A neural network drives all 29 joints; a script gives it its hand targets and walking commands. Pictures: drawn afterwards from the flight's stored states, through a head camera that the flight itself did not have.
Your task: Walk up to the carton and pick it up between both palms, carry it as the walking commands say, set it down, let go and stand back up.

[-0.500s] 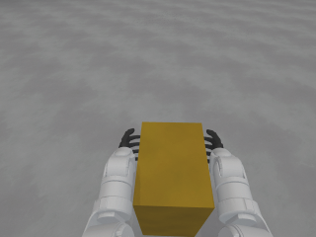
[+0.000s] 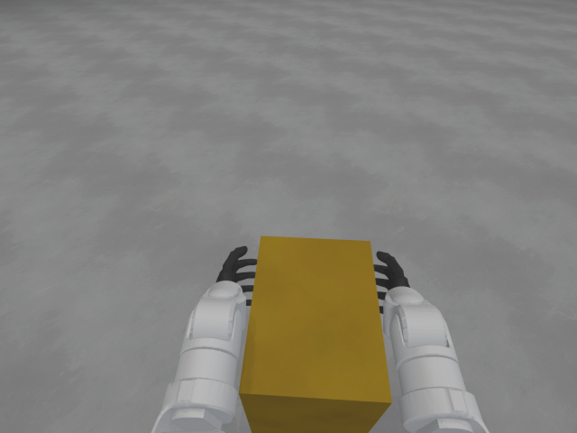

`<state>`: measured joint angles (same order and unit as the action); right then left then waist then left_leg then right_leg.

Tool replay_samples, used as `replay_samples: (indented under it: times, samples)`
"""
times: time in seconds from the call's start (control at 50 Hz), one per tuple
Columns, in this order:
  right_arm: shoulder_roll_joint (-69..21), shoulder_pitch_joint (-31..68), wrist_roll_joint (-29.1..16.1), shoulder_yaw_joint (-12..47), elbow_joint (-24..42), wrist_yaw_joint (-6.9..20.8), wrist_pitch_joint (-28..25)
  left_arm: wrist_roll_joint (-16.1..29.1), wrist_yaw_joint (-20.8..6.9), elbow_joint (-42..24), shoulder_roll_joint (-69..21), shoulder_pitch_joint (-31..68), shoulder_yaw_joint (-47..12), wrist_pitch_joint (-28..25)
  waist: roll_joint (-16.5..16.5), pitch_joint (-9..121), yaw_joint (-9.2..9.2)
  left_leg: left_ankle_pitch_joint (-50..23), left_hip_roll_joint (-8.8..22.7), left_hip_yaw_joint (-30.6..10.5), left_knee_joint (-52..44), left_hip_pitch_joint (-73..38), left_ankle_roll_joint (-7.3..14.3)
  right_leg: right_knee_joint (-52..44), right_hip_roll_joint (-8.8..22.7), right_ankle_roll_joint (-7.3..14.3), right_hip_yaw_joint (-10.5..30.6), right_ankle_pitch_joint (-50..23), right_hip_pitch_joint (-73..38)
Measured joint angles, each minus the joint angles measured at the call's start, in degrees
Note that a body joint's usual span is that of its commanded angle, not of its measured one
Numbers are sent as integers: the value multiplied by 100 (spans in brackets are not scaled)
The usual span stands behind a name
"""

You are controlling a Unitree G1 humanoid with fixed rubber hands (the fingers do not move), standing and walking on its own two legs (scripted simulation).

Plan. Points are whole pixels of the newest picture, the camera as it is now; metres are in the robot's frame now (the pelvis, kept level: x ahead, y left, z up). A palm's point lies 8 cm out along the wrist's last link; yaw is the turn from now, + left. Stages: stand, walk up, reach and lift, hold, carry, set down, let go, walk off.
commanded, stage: reach and lift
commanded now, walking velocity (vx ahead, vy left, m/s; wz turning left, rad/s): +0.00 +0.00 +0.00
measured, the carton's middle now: (309, 351) +0.26 +0.00 -0.03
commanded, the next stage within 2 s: hold in 0.30 s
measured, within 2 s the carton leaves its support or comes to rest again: neither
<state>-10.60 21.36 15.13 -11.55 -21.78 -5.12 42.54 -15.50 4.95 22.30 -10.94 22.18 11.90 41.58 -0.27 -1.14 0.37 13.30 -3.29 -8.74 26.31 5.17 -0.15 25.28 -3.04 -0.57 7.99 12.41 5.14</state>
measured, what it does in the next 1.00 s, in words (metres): stands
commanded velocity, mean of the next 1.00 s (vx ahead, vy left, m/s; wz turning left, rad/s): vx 0.10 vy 0.00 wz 0.00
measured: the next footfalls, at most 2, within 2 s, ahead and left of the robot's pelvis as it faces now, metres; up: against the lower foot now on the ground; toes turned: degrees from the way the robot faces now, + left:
left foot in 1.40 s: +0.25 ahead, +0.09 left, +0.00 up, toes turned +8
right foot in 1.76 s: +0.57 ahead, -0.12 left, +0.00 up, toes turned -11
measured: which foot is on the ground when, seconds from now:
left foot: down 0.00-1.00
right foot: down 0.00-1.00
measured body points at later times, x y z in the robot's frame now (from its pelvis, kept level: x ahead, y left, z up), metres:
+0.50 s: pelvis -0.02 +0.00 +0.00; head -0.08 +0.00 +0.44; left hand +0.29 +0.12 +0.05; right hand +0.29 -0.13 +0.04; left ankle +0.02 +0.12 -0.74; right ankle +0.03 -0.13 -0.74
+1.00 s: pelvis +0.00 +0.00 -0.01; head -0.04 +0.00 +0.44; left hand +0.32 +0.13 +0.06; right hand +0.33 -0.12 +0.06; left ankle +0.02 +0.13 -0.74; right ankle +0.03 -0.13 -0.74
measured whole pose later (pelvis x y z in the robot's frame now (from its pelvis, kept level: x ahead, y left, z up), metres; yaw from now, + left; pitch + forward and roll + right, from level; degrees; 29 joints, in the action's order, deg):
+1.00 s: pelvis +0.00 +0.00 -0.01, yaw +0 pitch +0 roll +0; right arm -10.8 21.9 12.0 -10.3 -16.0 -6.9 46.7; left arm -12.5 6.6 15.0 -10.7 21.6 10.7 46.5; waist 0.5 6.3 -0.4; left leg 18.0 -0.5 -3.4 33.5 17.1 0.4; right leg 31.5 -0.2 -0.3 2.4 14.7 16.6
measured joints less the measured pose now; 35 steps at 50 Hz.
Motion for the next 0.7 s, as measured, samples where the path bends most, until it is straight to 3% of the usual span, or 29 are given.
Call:
replay_samples:
  times: [0.3, 0.7]
  samples:
    - [16, -48, 33, 78, -111, 4, 109, -41, -52, 92, 30, -81, -22, 105, 3, 42, 40, -45, 2, 15, 20, -96, -8, 46, 5, 3, -26, -29, -88]
    - [-104, 272, 150, -335, -402, 23, -40, -176, -93, 334, -74, 199, 393, -27, 2, -58, -12, 5, 2, 55, 295, 79, -36, 366, -11, 15, -68, 40, 105]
